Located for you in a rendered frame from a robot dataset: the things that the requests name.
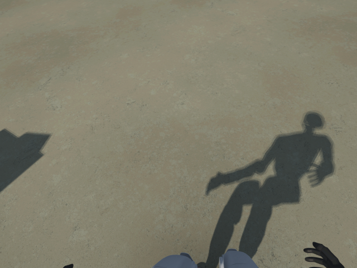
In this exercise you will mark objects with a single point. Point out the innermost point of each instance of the right robot hand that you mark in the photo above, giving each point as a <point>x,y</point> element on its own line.
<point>329,260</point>

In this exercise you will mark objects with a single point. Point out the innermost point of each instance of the left robot shin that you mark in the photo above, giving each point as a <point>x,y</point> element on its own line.
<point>186,254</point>

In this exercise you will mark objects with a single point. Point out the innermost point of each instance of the right robot thigh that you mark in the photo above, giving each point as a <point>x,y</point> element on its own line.
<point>236,259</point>

